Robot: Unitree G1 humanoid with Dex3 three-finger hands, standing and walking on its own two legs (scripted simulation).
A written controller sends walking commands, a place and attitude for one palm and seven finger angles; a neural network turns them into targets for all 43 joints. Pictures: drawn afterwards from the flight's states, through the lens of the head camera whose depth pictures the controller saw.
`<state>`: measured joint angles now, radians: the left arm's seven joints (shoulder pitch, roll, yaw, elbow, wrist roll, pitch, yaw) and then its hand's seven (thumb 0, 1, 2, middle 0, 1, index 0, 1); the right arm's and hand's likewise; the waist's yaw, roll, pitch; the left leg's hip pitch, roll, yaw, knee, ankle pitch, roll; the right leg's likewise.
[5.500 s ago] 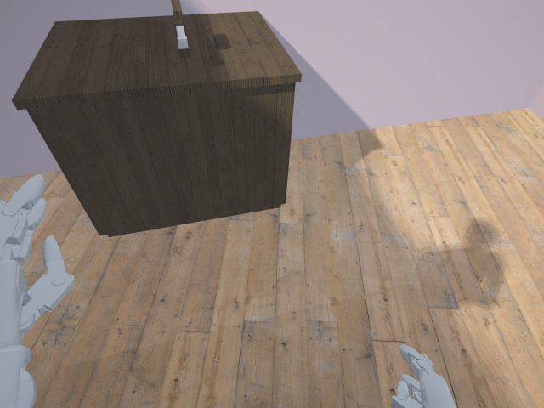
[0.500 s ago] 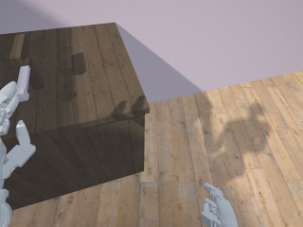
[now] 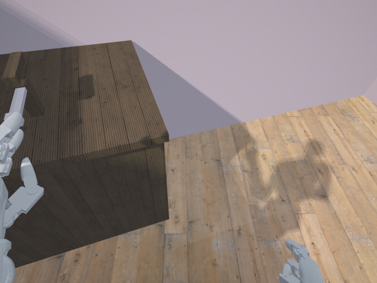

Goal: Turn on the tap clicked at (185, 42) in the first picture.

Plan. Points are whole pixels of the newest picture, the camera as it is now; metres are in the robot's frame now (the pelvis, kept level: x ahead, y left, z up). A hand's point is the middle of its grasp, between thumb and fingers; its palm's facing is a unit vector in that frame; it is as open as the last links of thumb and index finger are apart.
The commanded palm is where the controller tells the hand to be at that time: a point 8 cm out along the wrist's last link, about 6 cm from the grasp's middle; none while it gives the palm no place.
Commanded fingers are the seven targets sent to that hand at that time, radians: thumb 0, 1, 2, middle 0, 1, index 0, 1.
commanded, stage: come to a stop and stand still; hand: left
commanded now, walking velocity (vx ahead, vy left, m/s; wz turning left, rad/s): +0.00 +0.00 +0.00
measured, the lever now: (14, 119) +0.44 +0.46 +0.08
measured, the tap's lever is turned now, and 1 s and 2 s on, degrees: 0 0 0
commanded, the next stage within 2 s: look again from close up in 0.30 s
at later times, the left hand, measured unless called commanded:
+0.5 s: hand (4, 156) +0.24 +0.29 +0.21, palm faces +0.51 -0.75 -0.42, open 7.4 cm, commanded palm +0.14 +0.29 +0.18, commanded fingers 0.00 0.90 0.90 -0.20 -0.30 -0.20 -0.30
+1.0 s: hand (20, 157) +0.26 +0.29 +0.18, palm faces +0.38 -0.84 -0.39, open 7.4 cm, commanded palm +0.20 +0.33 +0.18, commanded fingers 0.00 0.90 0.90 -0.20 -0.30 -0.20 -0.30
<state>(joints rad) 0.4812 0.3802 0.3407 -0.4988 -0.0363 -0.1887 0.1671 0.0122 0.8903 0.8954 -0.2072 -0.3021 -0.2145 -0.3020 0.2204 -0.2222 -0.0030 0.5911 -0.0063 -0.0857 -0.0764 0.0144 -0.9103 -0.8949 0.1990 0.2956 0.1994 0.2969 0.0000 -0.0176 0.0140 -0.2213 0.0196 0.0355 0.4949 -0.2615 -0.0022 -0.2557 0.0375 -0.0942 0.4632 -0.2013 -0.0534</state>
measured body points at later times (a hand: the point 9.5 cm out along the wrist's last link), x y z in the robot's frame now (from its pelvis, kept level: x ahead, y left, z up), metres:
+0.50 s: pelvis -0.02 +0.00 +0.00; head +0.01 +0.01 +0.44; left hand +0.21 +0.32 +0.23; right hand +0.14 -0.21 -0.10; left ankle +0.00 +0.12 -0.74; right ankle +0.03 -0.07 -0.74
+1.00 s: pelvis +0.04 +0.06 +0.00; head +0.07 +0.07 +0.45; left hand +0.23 +0.34 +0.20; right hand +0.23 -0.17 -0.07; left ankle +0.00 +0.12 -0.74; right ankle +0.03 -0.07 -0.74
